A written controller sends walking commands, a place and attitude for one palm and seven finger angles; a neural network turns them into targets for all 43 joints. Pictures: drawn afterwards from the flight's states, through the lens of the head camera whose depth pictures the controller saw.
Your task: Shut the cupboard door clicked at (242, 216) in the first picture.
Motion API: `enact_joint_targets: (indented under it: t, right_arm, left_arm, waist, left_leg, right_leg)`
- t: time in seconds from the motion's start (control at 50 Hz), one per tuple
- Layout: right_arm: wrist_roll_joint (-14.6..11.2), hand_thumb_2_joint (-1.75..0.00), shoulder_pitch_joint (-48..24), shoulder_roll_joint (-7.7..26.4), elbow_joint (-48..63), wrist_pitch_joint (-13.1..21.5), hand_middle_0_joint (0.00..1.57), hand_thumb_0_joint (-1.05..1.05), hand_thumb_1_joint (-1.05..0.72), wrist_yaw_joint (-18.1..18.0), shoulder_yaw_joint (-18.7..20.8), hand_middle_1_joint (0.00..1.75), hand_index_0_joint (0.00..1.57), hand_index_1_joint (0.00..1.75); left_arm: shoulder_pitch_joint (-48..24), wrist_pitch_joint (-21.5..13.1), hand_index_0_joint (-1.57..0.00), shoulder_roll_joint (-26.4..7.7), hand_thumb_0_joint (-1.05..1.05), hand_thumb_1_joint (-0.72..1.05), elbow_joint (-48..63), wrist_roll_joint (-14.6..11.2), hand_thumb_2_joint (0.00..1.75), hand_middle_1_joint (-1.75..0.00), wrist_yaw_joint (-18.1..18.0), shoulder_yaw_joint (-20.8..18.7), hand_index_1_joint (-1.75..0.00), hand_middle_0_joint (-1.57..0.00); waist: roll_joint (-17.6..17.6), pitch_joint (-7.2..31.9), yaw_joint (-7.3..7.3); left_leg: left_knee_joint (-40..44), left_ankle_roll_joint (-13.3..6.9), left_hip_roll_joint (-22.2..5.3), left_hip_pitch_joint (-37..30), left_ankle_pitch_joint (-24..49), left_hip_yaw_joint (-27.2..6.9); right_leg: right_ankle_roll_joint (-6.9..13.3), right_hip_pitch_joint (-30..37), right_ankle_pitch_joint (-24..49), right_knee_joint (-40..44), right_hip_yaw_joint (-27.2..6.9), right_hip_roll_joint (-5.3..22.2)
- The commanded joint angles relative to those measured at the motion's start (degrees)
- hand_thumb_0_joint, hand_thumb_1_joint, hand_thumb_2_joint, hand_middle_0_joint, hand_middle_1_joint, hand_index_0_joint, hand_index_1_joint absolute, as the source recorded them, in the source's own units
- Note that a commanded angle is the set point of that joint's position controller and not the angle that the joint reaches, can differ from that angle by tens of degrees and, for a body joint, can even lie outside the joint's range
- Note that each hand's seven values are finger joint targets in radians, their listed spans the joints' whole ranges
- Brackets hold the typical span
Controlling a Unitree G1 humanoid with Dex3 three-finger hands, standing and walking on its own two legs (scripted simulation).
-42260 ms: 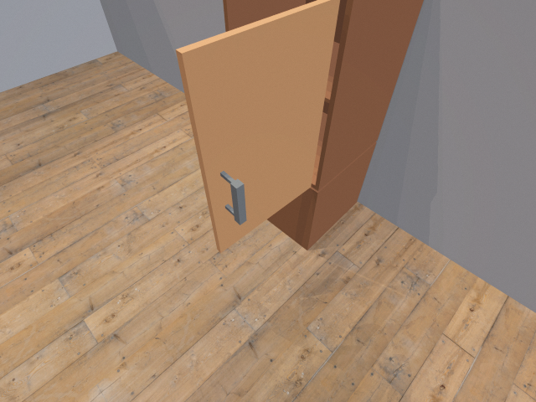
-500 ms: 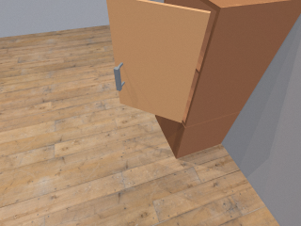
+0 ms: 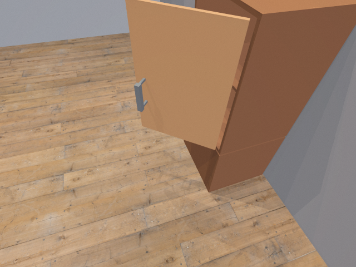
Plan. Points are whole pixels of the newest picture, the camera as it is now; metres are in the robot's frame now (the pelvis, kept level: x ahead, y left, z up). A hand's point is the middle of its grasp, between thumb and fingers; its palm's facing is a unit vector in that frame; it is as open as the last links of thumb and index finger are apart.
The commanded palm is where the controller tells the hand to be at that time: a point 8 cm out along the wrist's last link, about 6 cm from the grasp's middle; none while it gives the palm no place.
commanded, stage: turn to face it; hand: left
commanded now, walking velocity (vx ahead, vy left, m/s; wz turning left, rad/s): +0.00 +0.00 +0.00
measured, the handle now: (141, 94) +0.78 +0.20 -0.11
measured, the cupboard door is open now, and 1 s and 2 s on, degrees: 48 48 48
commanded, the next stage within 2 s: take the last steps up to it in 0.60 s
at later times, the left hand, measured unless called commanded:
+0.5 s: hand out of the picture -0.02 +0.19 -0.19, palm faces -0.06 -0.98 -0.21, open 7.4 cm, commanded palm none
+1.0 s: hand out of the picture +0.03 +0.16 -0.17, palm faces -0.13 -0.97 -0.18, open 7.3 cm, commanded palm none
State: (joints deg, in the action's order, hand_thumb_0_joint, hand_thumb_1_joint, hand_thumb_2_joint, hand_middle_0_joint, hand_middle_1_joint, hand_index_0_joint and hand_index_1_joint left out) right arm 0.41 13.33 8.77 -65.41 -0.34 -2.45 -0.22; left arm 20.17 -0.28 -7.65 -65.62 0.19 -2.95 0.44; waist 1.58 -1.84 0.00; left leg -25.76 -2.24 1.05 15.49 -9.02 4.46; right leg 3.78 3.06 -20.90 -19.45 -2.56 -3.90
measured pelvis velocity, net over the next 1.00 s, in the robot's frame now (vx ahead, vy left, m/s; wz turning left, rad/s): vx -0.01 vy -0.01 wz -0.23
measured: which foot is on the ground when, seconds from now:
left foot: down 0.00-0.64, up 0.66-1.00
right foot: down 0.00-1.00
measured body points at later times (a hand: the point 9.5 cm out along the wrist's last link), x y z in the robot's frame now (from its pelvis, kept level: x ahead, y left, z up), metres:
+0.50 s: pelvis -0.02 +0.01 -0.01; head +0.01 +0.00 +0.44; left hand -0.02 +0.24 -0.17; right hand -0.03 -0.24 -0.17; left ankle +0.05 +0.10 -0.74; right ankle -0.11 -0.08 -0.73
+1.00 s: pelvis -0.01 -0.01 +0.01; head +0.01 -0.02 +0.45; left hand +0.04 +0.21 -0.15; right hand -0.02 -0.25 -0.15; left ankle +0.01 +0.11 -0.71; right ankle -0.09 -0.09 -0.74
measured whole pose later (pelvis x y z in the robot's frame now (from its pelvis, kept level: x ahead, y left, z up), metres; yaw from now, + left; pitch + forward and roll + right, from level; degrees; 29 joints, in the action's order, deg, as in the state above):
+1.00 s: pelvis -0.01 -0.01 +0.01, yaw -13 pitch +1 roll +1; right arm 1.1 14.0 9.9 -59.3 -1.0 0.2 2.6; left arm 18.4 -1.9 -8.4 -59.5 1.8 -0.8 -3.1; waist 1.7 -1.2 2.1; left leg -41.7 0.5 -1.3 19.1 -24.5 3.2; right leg 3.0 -5.4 -18.4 -23.3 -0.6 -1.2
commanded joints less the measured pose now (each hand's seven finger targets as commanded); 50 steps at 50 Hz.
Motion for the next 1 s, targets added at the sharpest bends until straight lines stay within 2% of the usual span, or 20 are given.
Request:
enact_joint_targets:
  t: [0.0, 0.08, 0.22, 0.36, 0.42, 0.46, 0.48, 0.52, 0.56, 0.58, 0.6, 0.62, 0.64, 0.66, 0.7, 0.76, 0.82, 0.9, 0.94, 0.98]
  right_arm:
    - [0.21, -0.9, 4.07, 5.98, 1.28, 0.25, 0.2, 0.0, -0.9, -0.64, 0.69, 0.3, 0.2, 0.3]
    - [0.19, -0.9, 4.26, 5.62, 1.25, 0.31, 0.2, 0.0, -0.9, -0.64, 0.65, 0.3, 0.2, 0.3]
    - [0.25, -0.9, 3.67, 6.84, 2.82, -1.09, 0.2, 0.0, -0.9, -0.94, 2.42, 0.3, 0.2, 0.3]
    - [0.48, -0.9, 2.88, 7.73, 6.04, -1.5, 0.2, 0.0, -0.9, -1.18, 4.0, 0.3, 0.2, 0.3]
    - [0.63, -0.9, 3.17, 9.42, 7.01, -1.44, 0.2, 0.0, -0.9, -1.18, 4.52, 0.3, 0.2, 0.3]
    - [0.9, -0.9, 3.24, 11.39, 7.7, -1.16, 0.2, 0.0, -0.9, -1.02, 4.89, 0.3, 0.2, 0.3]
    - [1.06, -0.9, 3.13, 11.8, 8.15, -0.82, 0.2, 0.0, -0.9, -0.81, 4.93, 0.3, 0.2, 0.3]
    - [1.28, -0.9, 2.07, 11.95, 9.21, -0.5, 0.2, 0.0, -0.9, -0.65, 4.84, 0.3, 0.2, 0.3]
    - [1.65, -0.9, -1.13, 12.09, 9.9, -0.67, 0.2, 0.0, -0.9, -0.52, 4.77, 0.3, 0.2, 0.3]
    - [1.63, -0.9, -3.14, 12.24, 10.36, -1.1, 0.2, 0.0, -0.9, -0.39, 4.83, 0.3, 0.2, 0.3]
    - [1.12, -0.9, -4.94, 10.72, 11.31, -1.73, 0.2, 0.0, -0.9, -0.18, 4.68, 0.3, 0.2, 0.3]
    - [0.5, -0.9, -4.74, 6.87, 12.76, -2.08, 0.2, 0.0, -0.9, 0.33, 4.16, 0.3, 0.2, 0.3]
    - [0.59, -0.9, -8.22, 7.05, 13.98, -2.42, 0.2, 0.0, -0.9, 0.96, 4.29, 0.3, 0.2, 0.3]
    - [0.66, -0.9, -6.06, 6.55, 13.5, -2.7, 0.2, 0.0, -0.9, 1.5, 4.53, 0.3, 0.2, 0.3]
    - [0.93, -0.9, -4.27, 6.13, 11.69, -2.64, 0.2, 0.0, -0.9, 1.34, 4.51, 0.3, 0.2, 0.3]
    - [1.2, -0.9, -1.95, 5.59, 10.69, -1.08, 0.2, 0.0, -0.9, 1.72, 3.77, 0.3, 0.2, 0.3]
    - [0.87, -0.9, -2.47, 4.58, 10.8, 0.19, 0.2, 0.0, -0.9, 1.9, 3.28, 0.3, 0.2, 0.3]
    - [0.8, -0.9, -3.68, 4.49, 11.6, 1.04, 0.2, 0.0, -0.9, 2.21, 3.06, 0.3, 0.2, 0.3]
    - [0.77, -0.9, -3.96, 4.55, 11.98, 1.13, 0.2, 0.0, -0.9, 2.41, 3.15, 0.3, 0.2, 0.3]
    - [0.72, -0.9, -3.35, 4.59, 12.08, 1.19, 0.2, 0.0, -0.9, 2.64, 3.04, 0.3, 0.2, 0.3]
  left_arm:
    - [6.43, -0.12, -0.2, -4.98, 0.0, 0.9, 0.14, 0.27, 0.9, -0.3, -0.44, -1.0, -0.3, -0.2]
    - [7.22, -0.19, -0.2, -4.61, 0.0, 0.9, -0.17, 0.27, 0.9, -0.3, -0.39, -0.93, -0.3, -0.2]
    - [6.56, 1.12, -0.2, -5.87, 0.0, 0.9, 1.46, 0.71, 0.9, -0.3, -0.1, -2.86, -0.3, -0.2]
    - [4.33, 1.89, -0.2, -6.67, 0.0, 0.9, 4.78, 1.11, 0.9, -0.3, 0.45, -4.42, -0.3, -0.2]
    - [3.55, 2.09, -0.2, -5.93, 0.0, 0.9, 5.95, 1.15, 0.9, -0.3, 0.9, -4.66, -0.3, -0.2]
    - [3.48, 2.36, -0.2, -5.73, 0.0, 0.9, 6.62, 1.08, 0.9, -0.3, 1.45, -4.81, -0.3, -0.2]
    - [2.92, 2.54, -0.2, -5.53, 0.0, 0.9, 7.13, 1.2, 0.9, -0.3, 1.73, -4.93, -0.3, -0.2]
    - [1.62, 2.81, -0.2, -5.44, 0.0, 0.9, 8.31, 1.37, 0.9, -0.3, 2.16, -4.97, -0.3, -0.2]
    - [3.15, 2.87, -0.2, -4.71, 0.0, 0.9, 8.49, 1.4, 0.9, -0.3, 2.55, -5.27, -0.3, -0.2]
    - [5.9, 2.86, -0.2, -4.67, 0.0, 0.9, 7.85, 1.57, 0.9, -0.3, 2.69, -5.5, -0.3, -0.2]
    - [8.25, 2.7, -0.2, -6.46, 0.0, 0.9, 7.4, 1.9, 0.9, -0.3, 2.51, -5.93, -0.3, -0.2]
    - [7.37, 1.89, -0.2, -12.23, 0.0, 0.9, 8.34, 2.77, 0.9, -0.3, 1.8, -6.51, -0.3, -0.2]
    - [2.66, 2.09, -0.2, -12.77, 0.0, 0.9, 9.79, 2.25, 0.9, -0.3, 1.13, -6.07, -0.3, -0.2]
    - [-2.02, 2.18, -0.2, -12.94, 0.0, 0.9, 11.51, 2.01, 0.9, -0.3, 1.1, -5.78, -0.3, -0.2]
    - [-5.28, 1.33, -0.2, -10.29, 0.0, 0.9, 12.03, 1.84, 0.9, -0.3, 0.93, -5.56, -0.3, -0.2]
    - [-2.09, -0.31, -0.2, -9.61, 0.0, 0.9, 10.65, 1.57, 0.9, -0.3, 0.93, -5.15, -0.3, -0.2]
    - [2.39, -1.27, -0.2, -10.11, 0.0, 0.9, 8.24, 1.74, 0.9, -0.3, 0.95, -5.46, -0.3, -0.2]
    - [5.45, -1.77, -0.2, -10.89, 0.0, 0.9, 6.66, 1.76, 0.9, -0.3, 1.29, -6.15, -0.3, -0.2]
    - [5.89, -1.85, -0.2, -11.11, 0.0, 0.9, 6.21, 1.81, 0.9, -0.3, 1.37, -6.29, -0.3, -0.2]
    - [4.98, -1.89, -0.2, -11.19, 0.0, 0.9, 6.17, 1.76, 0.9, -0.3, 1.5, -6.32, -0.3, -0.2]
  waist:
    - [-1.8, -4.16, -0.49]
    - [-1.19, -3.63, -0.38]
    - [0.64, -4.13, -0.47]
    - [-2.63, -2.92, -0.75]
    - [-6.87, -2.03, -0.39]
    - [-11.6, -0.18, -0.06]
    - [-11.68, 1.24, 0.03]
    - [-8.76, 3.14, 0.18]
    - [-6.97, 3.9, 2.03]
    - [-4.88, 3.03, 3.63]
    - [2.13, 0.82, 5.1]
    - [18.53, -0.11, 4.68]
    - [14.74, -5.07, 4.22]
    - [8.97, -5.19, 1.64]
    - [6.63, -5.68, -0.18]
    - [2.14, -2.08, 0.64]
    - [4.43, 0.59, 2.84]
    - [5.77, -0.21, 4.55]
    - [5.62, -1.7, 4.51]
    - [4.68, -3.48, 3.5]
  left_leg:
    - [2.61, -0.87, -7.1, -9.34, 11.06, -8.03]
    - [2.77, -0.92, -7.11, -9.7, 10.67, -7.96]
    - [-2.85, -0.15, -8.47, -7.17, 5.97, -4.19]
    - [-4.31, -0.49, -10.93, -5.49, 3.11, -4.48]
    - [0.99, -2.82, -15.43, -6.63, -2.0, -8.78]
    - [8.39, -6.31, -21.81, -5.72, -7.49, -14.74]
    - [11.21, -8.05, -24.71, -5.48, -8.52, -15.61]
    - [12.05, -9.15, -26.51, -4.1, -8.84, -14.48]
    - [9.54, -6.97, -24.81, 0.74, -8.39, -9.04]
    - [6.02, -4.41, -21.77, 5.4, -10.73, -4.18]
    - [-2.38, -0.94, -15.42, 11.58, -15.15, 0.74]
    - [-17.97, 3.58, -6.26, 17.06, -18.88, 5.83]
    - [-27.18, 3.49, -4.02, 15.98, -22.3, 0.52]
    - [-31.86, 3.03, -4.53, 14.7, -19.91, -2.5]
    - [-36.72, 2.78, -4.32, 16.7, -14.95, -4.94]
    - [-29.38, 3.55, -4.42, 17.26, -12.53, -3.95]
    - [-19.4, 3.74, -3.59, 16.49, -15.89, -2.05]
    - [-16.14, 3.01, -2.94, 17.63, -16.36, -1.73]
    - [-14.69, 2.61, -2.78, 16.97, -16.15, -1.53]
    - [-11.75, 2.34, -2.71, 13.96, -14.17, -1.06]
  right_leg:
    - [-1.54, -13.11, 17.18, 3.99, -4.43, 8.78]
    - [-1.64, -12.96, 16.77, 4.34, -4.36, 8.88]
    - [-0.51, -16.02, 21.91, 0.0, -8.16, 8.71]
    - [0.89, -19.38, 20.67, -5.64, -10.7, 6.92]
    - [0.35, -22.93, 11.55, -11.74, -7.82, 3.43]
    - [-0.39, -24.2, -0.71, -22.2, -3.37, 1.24]
    - [-1.09, -24.46, -7.81, -28.7, -0.64, 1.89]
    - [-1.35, -23.75, -11.73, -32.36, 0.06, 4.57]
    - [-1.26, -18.1, -8.27, -24.87, 0.96, 5.53]
    - [-1.3, -12.92, -2.54, -17.24, 2.39, 4.86]
    - [-0.5, -10.17, 2.2, -6.63, -3.19, 6.09]
    - [2.15, -13.14, -0.68, 6.83, -21.06, 17.46]
    - [4.52, -21.45, 2.0, 9.49, -24.83, 22.19]
    - [7.09, -23.88, -1.79, 8.19, -20.16, 20.93]
    - [7.24, -21.78, 3.86, 5.9, -17.94, 18.02]
    - [7.18, -9.92, 12.56, 3.7, -14.85, 17.09]
    - [8.55, -0.35, 21.09, 2.06, -15.27, 18.6]
    - [9.44, 3.64, 22.41, 2.09, -15.48, 20.41]
    - [9.22, 2.67, 20.28, 2.4, -15.05, 20.97]
    - [8.17, -0.94, 18.15, 2.46, -13.44, 20.68]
